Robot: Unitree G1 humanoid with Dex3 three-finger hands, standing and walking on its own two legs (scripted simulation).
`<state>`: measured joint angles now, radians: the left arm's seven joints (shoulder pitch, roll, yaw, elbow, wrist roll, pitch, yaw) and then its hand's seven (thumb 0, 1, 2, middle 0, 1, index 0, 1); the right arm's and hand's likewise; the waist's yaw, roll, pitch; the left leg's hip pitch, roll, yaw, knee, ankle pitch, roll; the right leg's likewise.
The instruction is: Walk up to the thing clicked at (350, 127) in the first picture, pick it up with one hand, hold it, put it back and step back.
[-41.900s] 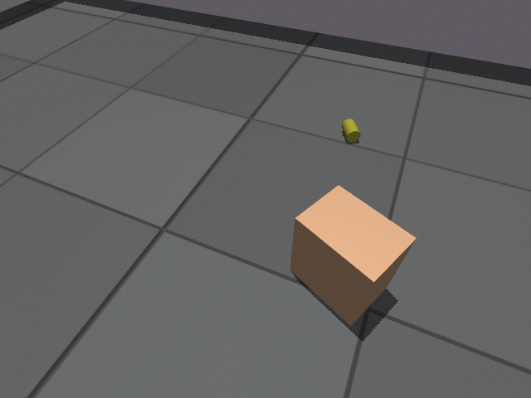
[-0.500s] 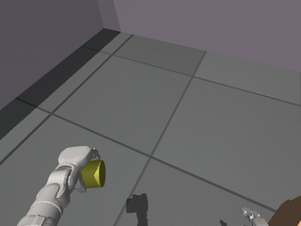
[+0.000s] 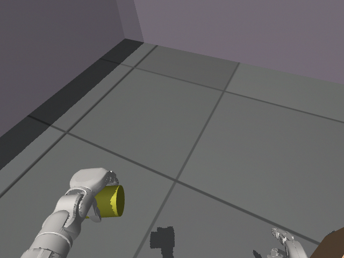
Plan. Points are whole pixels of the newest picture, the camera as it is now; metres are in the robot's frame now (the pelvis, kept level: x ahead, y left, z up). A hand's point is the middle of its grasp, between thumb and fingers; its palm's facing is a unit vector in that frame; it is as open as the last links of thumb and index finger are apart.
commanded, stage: hold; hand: left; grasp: from above
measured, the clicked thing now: (99, 201) +0.29 +0.22 -0.09
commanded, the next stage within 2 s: crouch in 0.86 s
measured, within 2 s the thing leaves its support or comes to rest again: neither
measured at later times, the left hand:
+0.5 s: hand (95, 197) +0.28 +0.22 -0.03, palm faces -0.48 -0.04 -0.88, open 10.2 cm
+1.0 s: hand (93, 192) +0.30 +0.22 -0.03, palm faces -0.47 -0.04 -0.88, open 10.3 cm
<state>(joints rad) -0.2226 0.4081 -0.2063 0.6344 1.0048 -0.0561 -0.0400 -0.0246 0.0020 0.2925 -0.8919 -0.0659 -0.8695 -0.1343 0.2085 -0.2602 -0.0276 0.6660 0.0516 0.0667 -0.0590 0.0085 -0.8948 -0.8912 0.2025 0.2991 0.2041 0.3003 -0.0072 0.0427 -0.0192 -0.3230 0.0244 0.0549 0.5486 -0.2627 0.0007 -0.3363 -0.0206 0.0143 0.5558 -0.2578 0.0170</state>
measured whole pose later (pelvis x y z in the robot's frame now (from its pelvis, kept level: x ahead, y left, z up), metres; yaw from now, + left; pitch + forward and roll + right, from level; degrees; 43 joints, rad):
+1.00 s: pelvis +0.01 +0.00 +0.01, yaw +0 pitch +1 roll +0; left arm -0.23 0.42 -0.21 0.61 1.01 -0.06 -0.06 -0.02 -0.01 0.32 -0.88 -0.10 -0.86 -0.17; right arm 0.19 -0.26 -0.03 0.67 0.06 0.09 -0.07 0.01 -0.90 -0.89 0.20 0.30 0.20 0.30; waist 0.01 0.04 0.00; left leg -0.25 0.02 0.06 0.47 -0.24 0.01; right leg -0.26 -0.03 0.02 0.48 -0.23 0.02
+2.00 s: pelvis -0.06 +0.01 -0.27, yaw +0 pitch +36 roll -4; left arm -0.74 0.52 -0.01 1.25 1.24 -0.17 0.36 -0.01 -0.02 0.37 -0.83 -0.17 -0.81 -0.23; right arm 0.22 -0.24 -0.02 0.76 -0.08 -0.04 0.01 0.00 -0.89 -0.89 0.21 0.30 0.21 0.30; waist -0.18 0.04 -0.20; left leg -1.87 0.03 -0.03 1.86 -0.63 0.02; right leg -1.82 -0.03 -0.02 1.81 -0.62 0.03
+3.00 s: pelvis -0.08 +0.00 -0.40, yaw -3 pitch +36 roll -6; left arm -0.94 0.70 0.09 1.46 1.32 -0.25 0.42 -0.01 0.02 0.31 -0.81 -0.19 -0.80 -0.25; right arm 0.18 -0.27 0.02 0.77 -0.15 -0.08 0.13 0.00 -0.90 -0.89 0.20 0.30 0.21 0.30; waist -0.24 0.00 -0.08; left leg -2.25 0.03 -0.09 2.30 -0.68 0.01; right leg -2.19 -0.01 -0.06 2.23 -0.66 0.02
